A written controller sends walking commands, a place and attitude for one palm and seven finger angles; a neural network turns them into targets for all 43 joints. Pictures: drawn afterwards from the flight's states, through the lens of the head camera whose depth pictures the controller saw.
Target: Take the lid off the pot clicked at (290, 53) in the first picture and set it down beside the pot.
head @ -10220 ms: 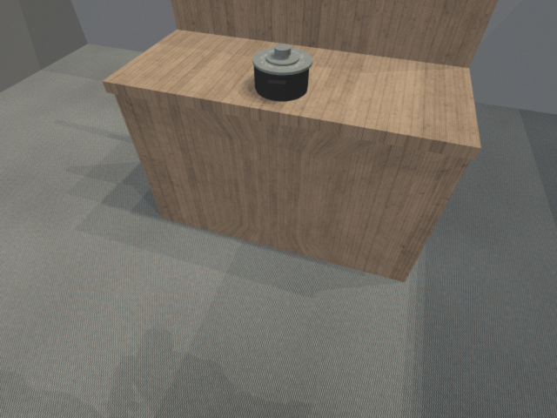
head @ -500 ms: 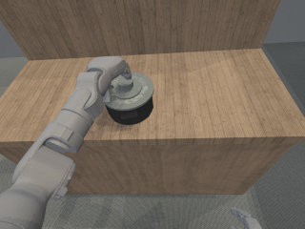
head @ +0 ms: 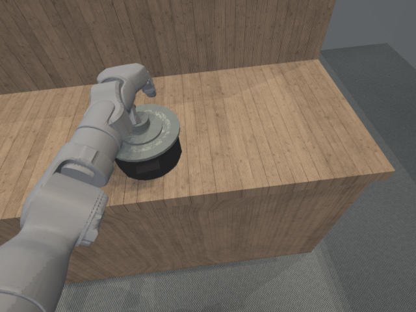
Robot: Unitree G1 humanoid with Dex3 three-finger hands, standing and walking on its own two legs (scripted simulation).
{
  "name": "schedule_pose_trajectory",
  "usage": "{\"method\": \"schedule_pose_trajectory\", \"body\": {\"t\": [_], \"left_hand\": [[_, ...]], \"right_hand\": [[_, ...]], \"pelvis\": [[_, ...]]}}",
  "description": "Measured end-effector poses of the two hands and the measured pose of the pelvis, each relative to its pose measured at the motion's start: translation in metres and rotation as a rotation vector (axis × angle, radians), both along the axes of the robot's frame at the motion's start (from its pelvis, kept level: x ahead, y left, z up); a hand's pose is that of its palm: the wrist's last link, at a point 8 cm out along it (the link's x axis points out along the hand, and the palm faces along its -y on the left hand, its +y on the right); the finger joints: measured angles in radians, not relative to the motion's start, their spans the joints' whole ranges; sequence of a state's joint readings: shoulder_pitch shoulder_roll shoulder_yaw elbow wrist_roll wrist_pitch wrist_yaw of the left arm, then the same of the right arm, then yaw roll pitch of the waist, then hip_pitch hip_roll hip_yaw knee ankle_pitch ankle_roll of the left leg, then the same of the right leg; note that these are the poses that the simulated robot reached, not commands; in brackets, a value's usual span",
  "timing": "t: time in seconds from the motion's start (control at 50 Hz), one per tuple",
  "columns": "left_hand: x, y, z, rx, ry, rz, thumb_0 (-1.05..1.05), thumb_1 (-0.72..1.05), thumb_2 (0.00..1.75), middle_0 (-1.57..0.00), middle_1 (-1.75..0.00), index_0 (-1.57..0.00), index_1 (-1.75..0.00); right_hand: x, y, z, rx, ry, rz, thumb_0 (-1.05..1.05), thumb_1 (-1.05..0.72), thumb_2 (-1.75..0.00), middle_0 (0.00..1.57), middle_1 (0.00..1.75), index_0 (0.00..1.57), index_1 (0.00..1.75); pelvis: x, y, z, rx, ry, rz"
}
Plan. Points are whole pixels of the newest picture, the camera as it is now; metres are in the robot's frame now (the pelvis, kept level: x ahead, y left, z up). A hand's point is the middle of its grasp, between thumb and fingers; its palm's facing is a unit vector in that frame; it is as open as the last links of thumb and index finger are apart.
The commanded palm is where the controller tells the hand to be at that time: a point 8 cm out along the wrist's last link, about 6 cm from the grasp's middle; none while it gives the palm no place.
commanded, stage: move the open hand above the knob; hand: left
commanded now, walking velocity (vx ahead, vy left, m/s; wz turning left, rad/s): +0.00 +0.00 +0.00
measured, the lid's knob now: (138, 121) +0.52 +0.12 +0.07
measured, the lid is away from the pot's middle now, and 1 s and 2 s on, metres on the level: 0.00 0.00 0.00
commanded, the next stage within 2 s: lower the open fingers around the knob in 0.80 s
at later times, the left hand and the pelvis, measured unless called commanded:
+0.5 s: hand (129, 110) +0.47 +0.12 +0.15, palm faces -0.27 -0.06 -0.96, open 10.2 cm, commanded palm +0.47 +0.12 +0.21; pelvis -0.01 +0.00 +0.00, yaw +2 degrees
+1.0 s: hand (128, 110) +0.48 +0.12 +0.14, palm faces -0.33 -0.07 -0.94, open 10.2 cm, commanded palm +0.48 +0.13 +0.20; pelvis -0.01 +0.00 +0.00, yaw +1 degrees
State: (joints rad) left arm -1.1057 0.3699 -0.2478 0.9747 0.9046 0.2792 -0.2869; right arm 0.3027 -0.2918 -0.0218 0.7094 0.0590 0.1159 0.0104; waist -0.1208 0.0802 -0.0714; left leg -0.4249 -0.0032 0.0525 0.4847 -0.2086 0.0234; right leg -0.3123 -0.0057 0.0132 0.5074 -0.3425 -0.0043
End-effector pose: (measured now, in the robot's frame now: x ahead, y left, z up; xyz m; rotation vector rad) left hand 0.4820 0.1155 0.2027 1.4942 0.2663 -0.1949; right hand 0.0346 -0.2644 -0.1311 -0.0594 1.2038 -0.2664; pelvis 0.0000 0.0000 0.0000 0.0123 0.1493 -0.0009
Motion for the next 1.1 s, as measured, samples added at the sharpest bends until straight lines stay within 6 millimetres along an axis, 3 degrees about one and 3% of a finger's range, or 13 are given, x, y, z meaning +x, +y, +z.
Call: {"method": "schedule_pose_trajectory", "body": {"t": [0.28, 0.4, 0.52, 0.86, 0.98, 1.1], "left_hand": [[-0.015, 0.02, 0.001, 0.022, -0.003, 0.016, 0.0, -0.32, 1.46, -0.83, -0.09, -0.83, -0.09], [-0.022, 0.008, 0.004, 0.01, -0.006, -0.043, 0.0, -0.32, 1.46, -0.83, -0.09, -0.83, -0.09], [-0.018, 0.004, 0.007, 0.006, -0.024, -0.029, 0.0, -0.32, 1.46, -0.84, -0.09, -0.84, -0.09], [-0.004, 0.006, 0.004, -0.002, 0.011, 0.002, 0.0, -0.32, 1.46, -0.84, -0.09, -0.83, -0.09], [-0.002, 0.009, 0.0, 0.024, 0.032, 0.028, 0.0, -0.32, 1.46, -0.83, -0.09, -0.83, -0.09], [-0.001, 0.01, -0.013, -0.001, 0.083, 0.012, 0.0, -0.32, 1.46, -0.83, -0.09, -0.83, -0.09]], "right_hand": [[0.062, 0.01, 0.009, 0.009, -0.132, 0.084, 0.01, -0.9, -0.9, 0.2, 0.3, 0.2, 0.3], [0.073, 0.016, 0.009, 0.015, -0.153, 0.111, 0.01, -0.9, -0.9, 0.2, 0.3, 0.2, 0.3], [0.061, 0.02, 0.007, 0.02, -0.135, 0.097, 0.01, -0.9, -0.9, 0.2, 0.3, 0.2, 0.3], [-0.008, 0.006, 0.001, -0.02, -0.002, 0.002, 0.01, -0.9, -0.9, 0.2, 0.3, 0.2, 0.3], [-0.014, 0.001, 0.002, -0.025, 0.019, -0.007, 0.01, -0.9, -0.9, 0.2, 0.3, 0.2, 0.3], [-0.004, 0.0, 0.004, -0.038, -0.005, -0.003, 0.01, -0.9, -0.9, 0.2, 0.3, 0.2, 0.3]], "pelvis": [[-0.003, 0.002, -0.001, -0.003, -0.011, 0.028], [-0.006, 0.004, -0.002, -0.005, -0.015, 0.04], [-0.01, 0.005, -0.002, -0.004, -0.01, 0.032], [-0.011, 0.004, -0.001, -0.007, 0.002, 0.013], [-0.008, 0.004, -0.001, -0.008, 0.01, 0.013], [-0.005, 0.005, -0.001, -0.009, 0.012, 0.015]]}}
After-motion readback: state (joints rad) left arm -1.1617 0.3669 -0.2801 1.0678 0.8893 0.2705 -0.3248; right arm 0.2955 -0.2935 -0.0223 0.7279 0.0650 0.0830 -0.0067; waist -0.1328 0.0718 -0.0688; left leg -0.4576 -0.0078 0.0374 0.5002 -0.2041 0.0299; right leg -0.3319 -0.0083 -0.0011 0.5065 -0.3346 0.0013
